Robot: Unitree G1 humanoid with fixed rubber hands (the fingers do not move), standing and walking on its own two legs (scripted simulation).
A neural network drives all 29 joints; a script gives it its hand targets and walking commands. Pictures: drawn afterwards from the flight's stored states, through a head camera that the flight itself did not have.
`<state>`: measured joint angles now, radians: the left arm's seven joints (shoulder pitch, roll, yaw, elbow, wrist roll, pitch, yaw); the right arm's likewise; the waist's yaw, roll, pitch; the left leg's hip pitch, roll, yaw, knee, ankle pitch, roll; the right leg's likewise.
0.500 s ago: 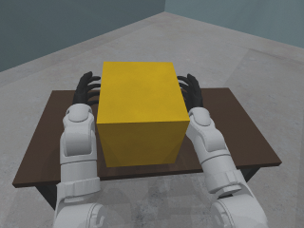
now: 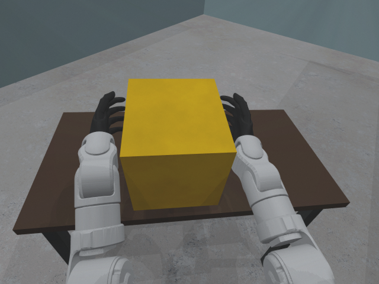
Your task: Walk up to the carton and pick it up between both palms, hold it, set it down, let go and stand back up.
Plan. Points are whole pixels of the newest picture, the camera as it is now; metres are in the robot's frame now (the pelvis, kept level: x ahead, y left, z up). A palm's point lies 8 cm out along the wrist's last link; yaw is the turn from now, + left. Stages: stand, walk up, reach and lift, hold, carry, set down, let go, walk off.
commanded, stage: hold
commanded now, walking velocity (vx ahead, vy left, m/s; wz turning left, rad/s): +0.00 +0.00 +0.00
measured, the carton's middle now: (174, 143) +0.37 +0.01 +0.14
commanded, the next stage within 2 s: none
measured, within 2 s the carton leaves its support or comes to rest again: neither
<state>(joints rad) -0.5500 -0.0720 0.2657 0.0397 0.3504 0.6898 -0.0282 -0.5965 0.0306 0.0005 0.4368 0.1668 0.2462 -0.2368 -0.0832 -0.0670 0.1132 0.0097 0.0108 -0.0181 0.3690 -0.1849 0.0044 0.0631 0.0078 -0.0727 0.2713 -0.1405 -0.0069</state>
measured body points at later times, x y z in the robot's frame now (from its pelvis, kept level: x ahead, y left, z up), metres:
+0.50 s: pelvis +0.00 +0.00 +0.00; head -0.04 +0.03 +0.45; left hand +0.37 +0.15 +0.18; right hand +0.37 -0.13 +0.18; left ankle +0.03 +0.11 -0.75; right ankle +0.02 -0.11 -0.75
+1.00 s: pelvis +0.00 +0.00 +0.00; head -0.04 +0.03 +0.45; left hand +0.37 +0.15 +0.18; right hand +0.37 -0.13 +0.17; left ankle +0.03 +0.11 -0.75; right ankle +0.02 -0.11 -0.75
